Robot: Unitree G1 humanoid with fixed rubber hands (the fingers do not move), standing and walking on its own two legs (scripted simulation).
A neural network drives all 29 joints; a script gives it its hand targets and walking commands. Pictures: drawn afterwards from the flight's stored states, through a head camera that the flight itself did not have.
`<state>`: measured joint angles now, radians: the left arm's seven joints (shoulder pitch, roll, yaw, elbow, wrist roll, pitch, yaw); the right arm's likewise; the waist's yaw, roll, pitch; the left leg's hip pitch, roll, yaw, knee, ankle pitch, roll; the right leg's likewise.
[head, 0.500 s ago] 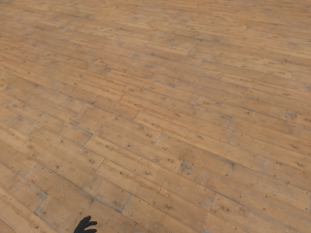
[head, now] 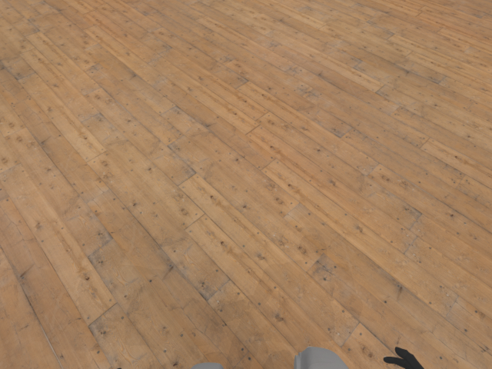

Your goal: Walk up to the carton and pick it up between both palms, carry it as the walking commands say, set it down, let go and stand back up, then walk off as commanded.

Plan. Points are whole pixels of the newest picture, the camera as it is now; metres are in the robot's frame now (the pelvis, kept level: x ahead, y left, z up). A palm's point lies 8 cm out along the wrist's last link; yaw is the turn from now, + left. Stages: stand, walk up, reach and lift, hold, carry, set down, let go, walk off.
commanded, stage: walk up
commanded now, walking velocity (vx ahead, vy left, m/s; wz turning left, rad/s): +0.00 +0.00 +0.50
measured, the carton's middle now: out of the picture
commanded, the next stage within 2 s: none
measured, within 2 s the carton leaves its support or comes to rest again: neither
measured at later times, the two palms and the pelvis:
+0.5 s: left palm out of the picture -0.04 +0.23 -0.13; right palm out of the picture +0.11 -0.27 -0.13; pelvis -0.03 -0.03 +0.00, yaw +16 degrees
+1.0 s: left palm out of the picture -0.09 +0.22 -0.09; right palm out of the picture +0.13 -0.25 -0.15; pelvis -0.05 -0.06 +0.00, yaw +29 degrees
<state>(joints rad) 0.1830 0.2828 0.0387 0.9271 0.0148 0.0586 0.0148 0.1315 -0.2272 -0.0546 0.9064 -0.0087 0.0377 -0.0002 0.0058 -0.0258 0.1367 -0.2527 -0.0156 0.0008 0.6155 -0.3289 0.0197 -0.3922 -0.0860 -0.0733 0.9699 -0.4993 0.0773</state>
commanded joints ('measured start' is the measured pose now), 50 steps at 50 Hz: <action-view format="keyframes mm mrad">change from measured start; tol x32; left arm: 1 -50 72 9 -112 -2 -25 5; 50 82 202 74 -53 18 -63 15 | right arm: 1 62 -237 -60 -50 -7 -10 -16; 50 -51 -180 -35 -98 -27 20 64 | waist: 1 -56 244 -176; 8 82 -310 -234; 24 11 -173 -176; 28 -108 416 -75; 50 42 -200 -141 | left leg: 1 180 288 -288 -208 716 170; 6 -48 157 -220 -165 425 91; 9 -274 -5 -36 420 -278 -57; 14 -231 43 -36 621 -111 -73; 25 50 29 96 -154 6 -54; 28 46 368 -469 -350 212 139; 41 16 239 -335 -206 451 201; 45 -348 -13 -40 384 -258 -54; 50 -351 75 -8 528 -62 -69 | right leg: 1 -92 1 17 -65 8 0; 6 247 61 -40 -495 204 -38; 9 296 -447 424 -727 552 -241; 23 266 -269 33 -621 386 -202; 33 -110 -5 19 100 19 15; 41 106 30 -11 -281 14 -15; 46 293 -422 352 -678 569 -252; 50 267 -320 186 -782 -27 -186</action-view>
